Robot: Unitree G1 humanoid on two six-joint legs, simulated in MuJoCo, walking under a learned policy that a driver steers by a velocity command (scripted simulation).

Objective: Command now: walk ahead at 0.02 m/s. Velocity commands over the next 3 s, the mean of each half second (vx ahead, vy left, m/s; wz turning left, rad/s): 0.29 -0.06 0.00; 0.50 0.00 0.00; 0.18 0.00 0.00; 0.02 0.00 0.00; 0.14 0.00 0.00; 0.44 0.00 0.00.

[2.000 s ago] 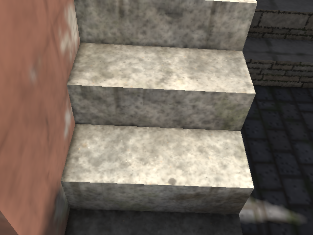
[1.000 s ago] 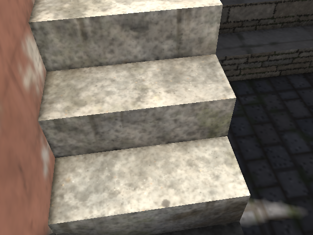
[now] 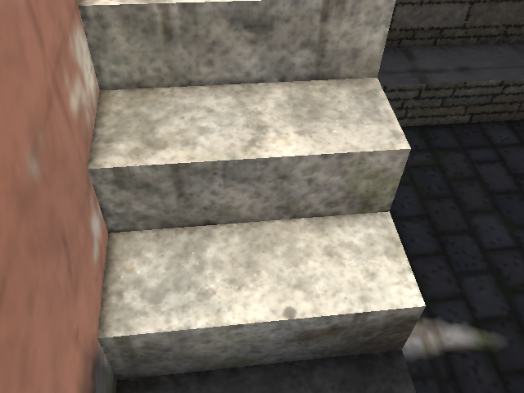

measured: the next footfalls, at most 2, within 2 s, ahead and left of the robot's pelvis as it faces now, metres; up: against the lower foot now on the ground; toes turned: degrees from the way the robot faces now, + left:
right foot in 0.48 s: +0.13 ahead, -0.20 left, +0.00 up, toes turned +1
left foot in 0.78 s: +0.14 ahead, +0.12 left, +0.00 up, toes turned +1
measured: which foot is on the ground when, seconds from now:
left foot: down 0.00-0.52, up 0.54-0.76, down 0.78-1.00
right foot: down 0.00-0.22, up 0.24-0.46, down 0.48-1.00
